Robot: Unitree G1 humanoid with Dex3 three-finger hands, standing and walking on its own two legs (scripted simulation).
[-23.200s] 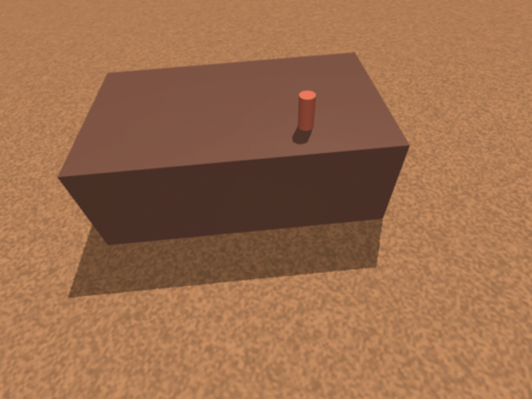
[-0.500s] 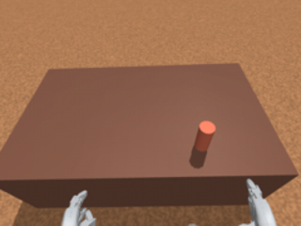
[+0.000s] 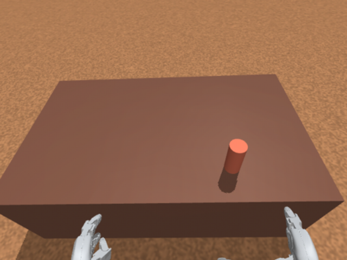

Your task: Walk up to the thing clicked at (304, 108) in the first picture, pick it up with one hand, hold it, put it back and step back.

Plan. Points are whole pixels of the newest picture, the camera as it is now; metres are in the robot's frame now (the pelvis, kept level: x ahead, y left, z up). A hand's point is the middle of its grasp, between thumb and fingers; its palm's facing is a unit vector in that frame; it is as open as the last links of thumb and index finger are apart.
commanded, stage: home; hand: right
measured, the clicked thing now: (235, 157) +0.51 -0.19 -0.20
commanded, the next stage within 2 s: stand in 1.28 s
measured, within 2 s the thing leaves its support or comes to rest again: neither
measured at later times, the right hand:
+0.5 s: hand (273, 242) +0.18 -0.19 -0.06, palm faces +0.11 +0.96 -0.27, open 17.5 cm
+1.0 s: hand (273, 242) +0.18 -0.19 -0.06, palm faces +0.11 +0.96 -0.27, open 17.5 cm
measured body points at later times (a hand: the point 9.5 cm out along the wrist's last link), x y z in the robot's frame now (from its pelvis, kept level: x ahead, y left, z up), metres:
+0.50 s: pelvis +0.01 -0.01 +0.00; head +0.03 -0.01 +0.45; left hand +0.18 +0.23 -0.07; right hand +0.18 -0.24 -0.04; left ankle +0.02 +0.13 -0.69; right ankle +0.03 -0.13 -0.69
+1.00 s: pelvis +0.01 -0.01 +0.00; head +0.02 -0.01 +0.45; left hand +0.17 +0.23 -0.07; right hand +0.18 -0.24 -0.04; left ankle +0.02 +0.13 -0.69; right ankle +0.03 -0.13 -0.69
